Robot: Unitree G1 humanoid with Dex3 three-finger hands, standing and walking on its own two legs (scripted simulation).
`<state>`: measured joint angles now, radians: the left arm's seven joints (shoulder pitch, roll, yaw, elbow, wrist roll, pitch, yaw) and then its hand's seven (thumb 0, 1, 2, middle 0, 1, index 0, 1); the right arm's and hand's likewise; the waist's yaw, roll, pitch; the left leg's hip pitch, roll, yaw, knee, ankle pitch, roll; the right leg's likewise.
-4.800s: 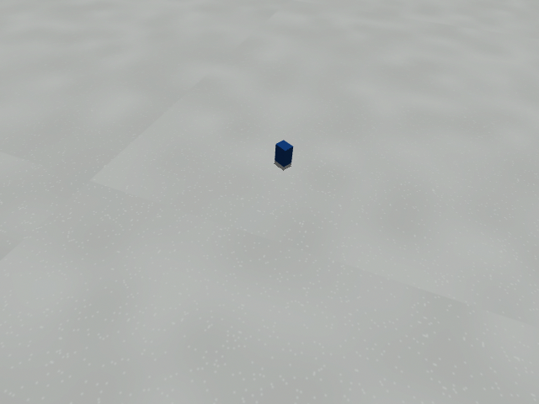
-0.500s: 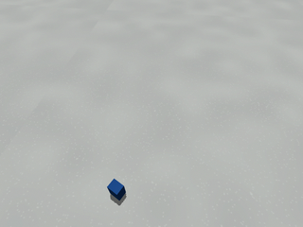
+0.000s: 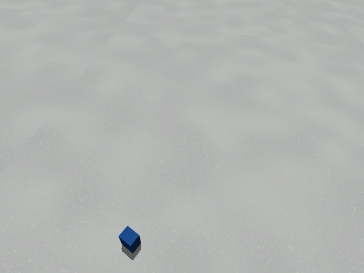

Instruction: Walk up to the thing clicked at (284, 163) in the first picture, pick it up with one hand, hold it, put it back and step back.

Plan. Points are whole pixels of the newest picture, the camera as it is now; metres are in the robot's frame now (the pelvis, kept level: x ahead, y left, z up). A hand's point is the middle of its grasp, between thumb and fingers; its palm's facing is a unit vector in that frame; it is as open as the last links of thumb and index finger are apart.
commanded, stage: walk up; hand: left
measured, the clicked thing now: (130, 239) +0.43 +0.22 -0.72
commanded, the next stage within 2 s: stand in 0.54 s
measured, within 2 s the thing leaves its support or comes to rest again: neither
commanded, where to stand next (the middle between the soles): +0.09 +0.00 m, yaw +2 degrees
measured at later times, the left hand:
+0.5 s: hand out of the picture +0.08 +0.26 -0.16, palm faces +0.01 -0.95 -0.32, open 7.4 cm
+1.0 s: hand out of the picture +0.09 +0.25 -0.15, palm faces +0.00 -0.94 -0.34, open 7.4 cm
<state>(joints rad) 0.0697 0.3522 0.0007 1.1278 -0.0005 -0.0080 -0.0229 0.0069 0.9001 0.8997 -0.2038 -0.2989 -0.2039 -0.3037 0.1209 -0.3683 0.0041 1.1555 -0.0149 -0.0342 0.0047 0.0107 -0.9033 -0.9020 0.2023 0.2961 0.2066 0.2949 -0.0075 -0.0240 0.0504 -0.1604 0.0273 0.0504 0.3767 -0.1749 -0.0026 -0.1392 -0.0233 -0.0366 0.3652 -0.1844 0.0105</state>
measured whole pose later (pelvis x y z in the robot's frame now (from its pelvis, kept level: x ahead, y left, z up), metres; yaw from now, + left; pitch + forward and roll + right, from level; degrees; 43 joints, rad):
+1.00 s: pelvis +0.01 +0.00 +0.00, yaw +1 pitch -2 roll +0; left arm 0.08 0.35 0.00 1.15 0.00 -0.01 -0.01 0.01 0.90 0.90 -0.20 -0.30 -0.20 -0.30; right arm 0.08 -0.34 0.00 1.17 -0.01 -0.01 0.01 0.01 -0.90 -0.90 0.20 0.30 0.21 0.29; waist 0.00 0.00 0.04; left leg -0.11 0.02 0.04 0.30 -0.15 0.00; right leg -0.09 -0.03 -0.05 0.30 -0.17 0.01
